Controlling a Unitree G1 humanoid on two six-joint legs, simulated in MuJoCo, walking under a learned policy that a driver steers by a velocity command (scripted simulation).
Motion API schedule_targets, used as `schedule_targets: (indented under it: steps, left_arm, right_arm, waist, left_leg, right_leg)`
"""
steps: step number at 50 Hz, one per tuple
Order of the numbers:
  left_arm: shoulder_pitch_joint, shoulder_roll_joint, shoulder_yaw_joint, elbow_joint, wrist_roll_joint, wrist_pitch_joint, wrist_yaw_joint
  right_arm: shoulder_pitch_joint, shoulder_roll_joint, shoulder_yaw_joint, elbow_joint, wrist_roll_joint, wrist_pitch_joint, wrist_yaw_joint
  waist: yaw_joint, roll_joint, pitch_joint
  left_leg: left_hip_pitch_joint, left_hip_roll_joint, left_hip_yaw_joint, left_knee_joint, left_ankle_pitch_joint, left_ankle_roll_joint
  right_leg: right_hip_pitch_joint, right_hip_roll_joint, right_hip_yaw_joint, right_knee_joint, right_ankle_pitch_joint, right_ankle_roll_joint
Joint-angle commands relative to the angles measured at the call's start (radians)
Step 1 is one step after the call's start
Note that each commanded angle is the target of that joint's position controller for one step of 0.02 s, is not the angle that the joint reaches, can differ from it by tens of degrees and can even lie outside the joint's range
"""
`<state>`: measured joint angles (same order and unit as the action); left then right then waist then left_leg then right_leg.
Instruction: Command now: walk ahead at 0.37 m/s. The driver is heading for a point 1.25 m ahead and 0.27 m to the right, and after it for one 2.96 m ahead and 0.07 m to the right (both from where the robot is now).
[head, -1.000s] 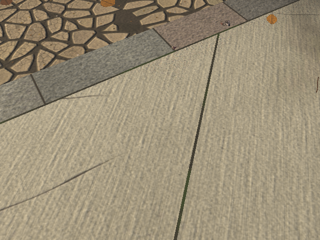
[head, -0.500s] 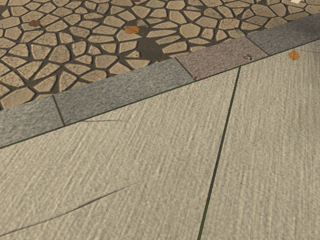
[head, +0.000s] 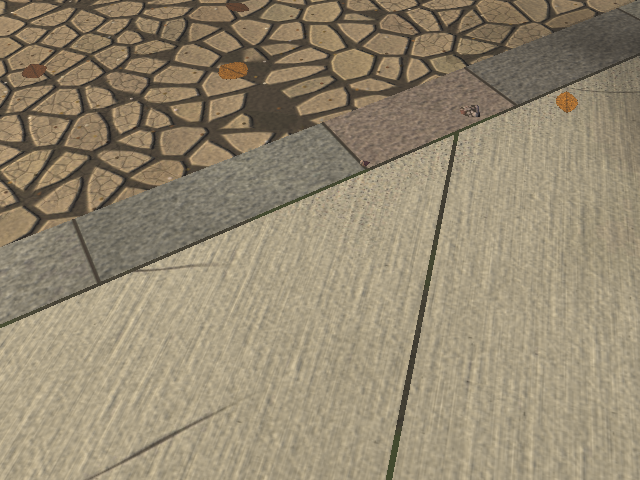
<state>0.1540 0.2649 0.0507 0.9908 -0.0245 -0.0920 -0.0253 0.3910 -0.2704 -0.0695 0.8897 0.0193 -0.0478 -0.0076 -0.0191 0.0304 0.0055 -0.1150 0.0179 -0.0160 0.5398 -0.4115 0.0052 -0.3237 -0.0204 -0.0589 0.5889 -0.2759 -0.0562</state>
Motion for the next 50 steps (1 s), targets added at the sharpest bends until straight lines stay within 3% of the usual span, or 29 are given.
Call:
schedule_targets:
  steps: [1, 2, 3, 5, 7, 11, 15, 19, 21, 23, 24, 25, 26, 27, 28, 29, 30, 31, 32, 33, 35, 37, 39, 43, 47, 50]
  left_arm:
    - [0.391, 0.255, 0.058, 0.062, 0.020, -0.009, 0.003]
    - [0.277, 0.192, 0.037, 0.033, 0.021, -0.023, 0.000]
    - [0.192, 0.134, 0.021, 0.002, 0.015, -0.030, -0.002]
    - [0.102, 0.105, 0.006, -0.030, 0.020, -0.030, -0.009]
    - [0.140, 0.080, -0.004, -0.015, 0.028, -0.024, -0.007]
    - [0.221, 0.107, -0.004, 0.006, 0.030, -0.013, 0.015]
    - [0.261, 0.115, -0.006, 0.005, 0.023, -0.005, 0.030]
    - [0.329, 0.115, -0.002, 0.026, 0.014, 0.007, 0.033]
    - [0.332, 0.124, 0.005, 0.028, 0.012, 0.015, 0.036]
    - [0.305, 0.149, 0.015, 0.017, 0.014, 0.021, 0.039]
    - [0.292, 0.162, 0.020, 0.011, 0.018, 0.027, 0.040]
    - [0.269, 0.156, 0.017, 0.002, 0.024, 0.035, 0.040]
    - [0.265, 0.128, 0.004, -0.023, 0.035, 0.034, 0.039]
    - [0.419, -0.036, -0.041, -0.029, 0.030, 0.011, 0.021]
    - [0.348, 0.062, -0.018, -0.017, 0.001, -0.020, 0.014]
    - [0.228, 0.132, 0.003, -0.070, -0.027, -0.038, 0.013]
    - [0.163, 0.132, 0.003, -0.090, -0.026, -0.045, 0.020]
    - [0.141, 0.118, 0.009, -0.092, -0.010, -0.039, 0.027]
    - [0.173, 0.100, 0.013, -0.089, 0.000, -0.025, 0.030]
    - [0.198, 0.074, 0.011, -0.085, 0.003, -0.009, 0.031]
    - [0.196, 0.049, 0.009, -0.093, 0.006, 0.012, 0.035]
    - [0.116, 0.058, 0.012, -0.127, 0.016, 0.020, 0.038]
    - [0.036, 0.059, 0.012, -0.154, 0.023, 0.017, 0.036]
    - [-0.112, 0.037, 0.001, -0.193, 0.017, 0.004, 0.022]
    - [-0.214, 0.049, -0.002, -0.238, 0.007, -0.002, 0.001]
    - [-0.189, 0.082, 0.007, -0.251, 0.005, -0.012, -0.014]
  right_arm:
    - [-0.133, -0.003, 0.008, -0.142, 0.008, -0.046, -0.005]
    - [-0.131, -0.071, -0.005, -0.132, 0.034, -0.059, -0.007]
    - [-0.149, -0.098, -0.010, -0.131, 0.037, -0.064, -0.003]
    - [-0.149, -0.095, -0.018, -0.112, 0.008, -0.059, -0.007]
    - [-0.139, -0.071, -0.018, -0.101, -0.002, -0.047, 0.001]
    - [-0.251, -0.041, -0.010, -0.139, -0.008, -0.035, 0.002]
    - [-0.403, -0.012, 0.008, -0.183, 0.001, -0.043, 0.018]
    - [-0.511, -0.012, 0.018, -0.219, 0.008, -0.055, 0.044]
    - [-0.535, -0.022, 0.019, -0.234, 0.010, -0.062, 0.058]
    - [-0.477, -0.058, 0.005, -0.224, 0.007, -0.066, 0.062]
    - [-0.389, -0.091, -0.010, -0.202, 0.007, -0.065, 0.058]
    - [-0.212, -0.134, -0.034, -0.149, 0.008, -0.062, 0.049]
    - [-0.013, -0.193, -0.051, -0.102, -0.006, -0.056, 0.035]
    - [0.060, -0.258, -0.062, -0.070, -0.018, -0.056, 0.039]
    - [0.051, -0.156, -0.036, -0.064, -0.014, -0.054, 0.037]
    - [-0.052, -0.125, -0.022, -0.071, -0.009, -0.056, 0.033]
    - [-0.142, -0.098, -0.013, -0.085, -0.010, -0.060, 0.034]
    - [-0.193, -0.072, -0.005, -0.087, -0.019, -0.065, 0.040]
    - [-0.215, -0.051, 0.002, -0.082, -0.029, -0.072, 0.043]
    - [-0.220, -0.044, 0.003, -0.073, -0.027, -0.075, 0.048]
    - [-0.198, -0.065, 0.000, -0.047, -0.020, -0.081, 0.045]
    - [-0.168, -0.096, -0.007, -0.028, -0.022, -0.080, 0.032]
    - [-0.133, -0.111, -0.009, -0.013, -0.019, -0.073, 0.019]
    - [-0.065, -0.135, -0.011, 0.017, -0.007, -0.063, 0.008]
    - [0.002, -0.144, -0.014, 0.058, 0.001, -0.047, 0.005]
    - [-0.011, -0.163, -0.022, 0.066, 0.002, -0.029, 0.000]
  waist:
    - [0.167, -0.366, -0.094]
    - [0.120, -0.214, -0.012]
    - [0.091, -0.157, 0.050]
    - [0.045, -0.099, 0.079]
    - [0.038, -0.120, 0.062]
    - [0.059, -0.087, 0.066]
    - [0.097, -0.096, 0.094]
    - [0.116, -0.093, 0.132]
    - [0.099, -0.101, 0.131]
    - [0.044, -0.131, 0.068]
    - [-0.007, -0.156, -0.002]
    - [-0.099, -0.154, -0.107]
    - [-0.167, -0.084, -0.251]
    - [-0.074, 0.205, -0.432]
    - [-0.116, 0.153, -0.416]
    - [-0.093, 0.129, -0.218]
    - [-0.056, 0.022, -0.129]
    - [-0.019, -0.025, -0.065]
    - [0.022, 0.004, -0.056]
    - [0.041, 0.019, -0.047]
    - [0.058, 0.023, -0.011]
    - [0.048, 0.017, 0.028]
    - [0.025, 0.011, 0.043]
    - [-0.028, 0.010, 0.054]
    - [-0.057, 0.020, 0.074]
    - [-0.019, 0.042, 0.051]
  left_leg:
    - [-0.631, -0.104, -0.028, 0.555, -0.160, 0.014]
    - [-0.717, -0.019, -0.112, 0.689, -0.112, 0.041]
    - [-0.745, 0.031, -0.103, 0.695, 0.005, 0.069]
    - [-0.680, 0.101, -0.073, 0.613, 0.171, 0.071]
    - [-0.611, 0.115, -0.039, 0.561, 0.260, 0.053]
    - [-0.672, 0.111, 0.000, 0.409, 0.369, 0.008]
    - [-0.606, 0.077, 0.037, 0.156, 0.508, 0.001]
    - [-0.613, 0.050, 0.044, 0.026, 0.500, 0.025]
    - [-0.603, 0.040, 0.043, -0.009, 0.448, 0.053]
    - [-0.474, -0.005, 0.068, -0.023, 0.377, 0.087]
    - [-0.348, -0.040, 0.090, -0.018, 0.346, 0.110]
    - [-0.114, -0.063, 0.104, -0.038, 0.369, 0.143]
    - [0.246, 0.102, -0.084, 0.008, 0.355, 0.204]
    - [0.612, 0.369, -0.615, -0.092, 0.107, 0.384]
    - [0.572, 0.370, -0.755, -0.232, 0.027, 0.361]
    - [0.411, 0.333, -0.580, -0.259, 0.079, 0.303]
    - [0.234, 0.297, -0.441, -0.289, 0.198, 0.274]
    - [0.095, 0.256, -0.342, -0.319, 0.298, 0.256]
    - [0.015, 0.222, -0.274, -0.348, 0.335, 0.242]
    - [-0.034, 0.205, -0.241, -0.377, 0.341, 0.244]
    - [-0.105, 0.196, -0.179, -0.418, 0.371, 0.257]
    - [-0.120, 0.191, -0.142, -0.447, 0.382, 0.262]
    - [-0.095, 0.178, -0.109, -0.453, 0.393, 0.247]
    - [-0.058, 0.150, -0.040, -0.443, 0.398, 0.206]
    - [0.087, 0.209, -0.055, -0.381, 0.391, 0.196]
    - [0.168, 0.249, -0.072, -0.300, 0.505, 0.170]
  right_leg:
    - [0.546, -0.378, 0.789, -0.415, -0.221, -0.244]
    - [0.472, -0.391, 0.772, -0.427, -0.345, -0.243]
    - [0.402, -0.349, 0.651, -0.430, -0.341, -0.197]
    - [0.299, -0.264, 0.445, -0.450, -0.125, -0.135]
    - [0.268, -0.200, 0.302, -0.463, 0.079, -0.111]
    - [0.300, -0.180, 0.186, -0.465, 0.389, -0.124]
    - [0.280, -0.158, 0.124, -0.499, 0.367, -0.108]
    - [0.384, -0.203, 0.118, -0.475, 0.379, -0.120]
    - [0.446, -0.232, 0.113, -0.431, 0.464, -0.116]
    - [0.482, -0.240, 0.102, -0.330, 0.748, -0.099]
    - [0.490, -0.232, 0.094, -0.223, 0.933, -0.089]
    - [0.429, -0.190, 0.062, -0.022, 1.013, -0.064]
    - [0.175, -0.146, 0.049, 0.278, 0.741, -0.039]
    - [-0.235, 0.067, 0.076, 0.671, -0.082, 0.022]
    - [-0.349, 0.061, 0.218, 0.803, -0.265, 0.004]
    - [-0.421, 0.003, 0.190, 0.816, -0.199, -0.012]
    - [-0.384, -0.054, 0.163, 0.764, -0.100, -0.014]
    - [-0.340, -0.087, 0.147, 0.700, -0.045, -0.008]
    - [-0.270, -0.118, 0.156, 0.656, -0.009, -0.007]
    - [-0.234, -0.127, 0.153, 0.625, 0.001, -0.001]
    - [-0.236, -0.142, 0.136, 0.558, 0.015, 0.018]
    - [-0.307, -0.153, 0.127, 0.459, 0.100, 0.043]
    - [-0.353, -0.151, 0.118, 0.327, 0.223, 0.057]
    - [-0.297, -0.099, 0.068, 0.074, 0.394, 0.059]
    - [-0.330, -0.079, 0.075, -0.031, 0.340, 0.037]
    - [-0.265, -0.055, 0.063, -0.075, 0.220, -0.003]
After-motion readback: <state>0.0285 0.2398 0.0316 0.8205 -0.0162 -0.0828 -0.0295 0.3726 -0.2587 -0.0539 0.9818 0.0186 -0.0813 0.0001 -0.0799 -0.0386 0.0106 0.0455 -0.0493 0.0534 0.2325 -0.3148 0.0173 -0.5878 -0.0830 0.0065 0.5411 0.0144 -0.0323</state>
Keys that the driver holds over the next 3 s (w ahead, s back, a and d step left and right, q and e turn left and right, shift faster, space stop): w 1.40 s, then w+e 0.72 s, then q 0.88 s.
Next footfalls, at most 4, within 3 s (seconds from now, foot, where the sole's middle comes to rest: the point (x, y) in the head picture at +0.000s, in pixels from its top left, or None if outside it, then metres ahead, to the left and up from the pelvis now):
0.52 left None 0.44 0.11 -0.77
1.06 right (408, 381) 0.73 -0.14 -0.77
1.60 left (304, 276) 1.04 0.09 -0.77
2.14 right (416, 215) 1.25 -0.23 -0.77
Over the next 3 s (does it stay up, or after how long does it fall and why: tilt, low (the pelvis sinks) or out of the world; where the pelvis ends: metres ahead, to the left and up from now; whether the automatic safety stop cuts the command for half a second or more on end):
stays up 1.33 -0.14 0.01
